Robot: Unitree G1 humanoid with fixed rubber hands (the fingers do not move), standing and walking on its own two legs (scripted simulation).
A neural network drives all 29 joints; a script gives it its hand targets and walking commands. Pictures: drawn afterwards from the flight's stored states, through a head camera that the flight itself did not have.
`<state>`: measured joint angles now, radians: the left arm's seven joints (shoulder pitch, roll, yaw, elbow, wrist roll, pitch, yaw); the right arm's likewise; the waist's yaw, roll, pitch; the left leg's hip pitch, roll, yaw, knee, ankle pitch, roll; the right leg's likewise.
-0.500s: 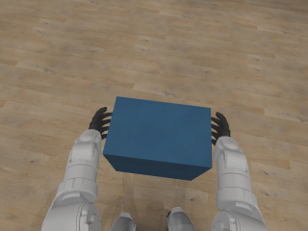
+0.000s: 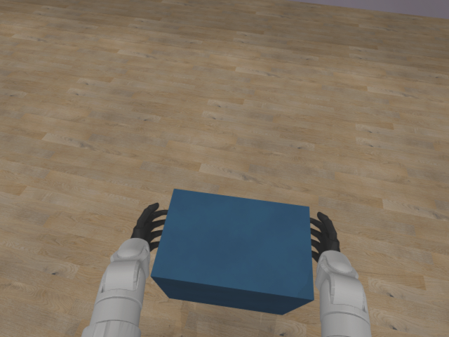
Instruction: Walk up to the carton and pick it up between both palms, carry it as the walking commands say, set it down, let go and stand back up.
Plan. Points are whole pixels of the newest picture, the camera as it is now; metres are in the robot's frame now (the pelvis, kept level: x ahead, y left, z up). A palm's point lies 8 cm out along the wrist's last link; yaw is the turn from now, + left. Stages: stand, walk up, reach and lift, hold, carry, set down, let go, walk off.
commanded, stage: reach and lift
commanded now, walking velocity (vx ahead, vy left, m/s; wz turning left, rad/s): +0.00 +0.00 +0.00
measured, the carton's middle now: (232, 256) +0.31 -0.02 -0.09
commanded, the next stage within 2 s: hold in 2.00 s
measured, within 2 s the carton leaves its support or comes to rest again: neither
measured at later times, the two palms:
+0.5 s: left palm (137, 237) +0.30 +0.14 +0.03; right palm (347, 253) +0.27 -0.21 +0.03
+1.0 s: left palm (115, 251) +0.28 +0.17 +0.04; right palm (331, 243) +0.28 -0.18 +0.04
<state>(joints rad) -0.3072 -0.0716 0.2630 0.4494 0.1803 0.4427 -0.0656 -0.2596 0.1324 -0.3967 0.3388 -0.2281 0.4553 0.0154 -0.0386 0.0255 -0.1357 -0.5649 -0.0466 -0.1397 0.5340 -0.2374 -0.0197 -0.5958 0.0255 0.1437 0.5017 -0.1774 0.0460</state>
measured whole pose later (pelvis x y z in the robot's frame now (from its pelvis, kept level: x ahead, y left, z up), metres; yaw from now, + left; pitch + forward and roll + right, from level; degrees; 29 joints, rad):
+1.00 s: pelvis +0.00 -0.01 +0.02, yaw +0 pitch -3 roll +0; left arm -0.18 -0.09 0.24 0.19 0.23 0.72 -0.09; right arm -0.23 0.12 -0.29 0.20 -0.24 0.72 0.03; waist 0.00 0.03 0.01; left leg -0.08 -0.02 -0.14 0.32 -0.18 -0.02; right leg -0.11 0.02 0.13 0.30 -0.13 0.03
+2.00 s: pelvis +0.00 -0.01 +0.02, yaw +0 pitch -5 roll +0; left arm -0.14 -0.10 0.22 0.10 0.22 0.74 -0.08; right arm -0.18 0.12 -0.27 0.13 -0.23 0.73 0.04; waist 0.00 0.02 0.04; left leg -0.06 -0.02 -0.13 0.32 -0.18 -0.02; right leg -0.11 0.02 0.13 0.31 -0.13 0.02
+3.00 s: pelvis -0.15 +0.02 -0.01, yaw -20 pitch +5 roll +2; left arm 0.05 -0.13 0.15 -0.54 0.02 1.18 0.06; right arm 0.00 0.13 -0.23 -0.46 0.03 1.13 -0.06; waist -0.03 -0.09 -0.11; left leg -0.38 -0.03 0.09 0.65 -0.41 -0.01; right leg -0.61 0.03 0.10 0.48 0.03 0.01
